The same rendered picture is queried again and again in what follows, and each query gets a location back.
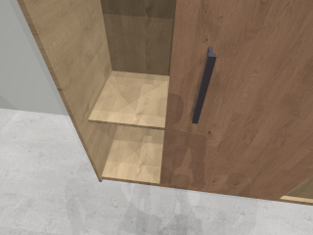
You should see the handle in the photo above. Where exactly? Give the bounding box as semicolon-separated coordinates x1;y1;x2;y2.
192;46;217;124

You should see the wardrobe door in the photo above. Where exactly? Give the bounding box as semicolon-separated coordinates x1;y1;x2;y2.
284;174;313;200
159;0;313;201

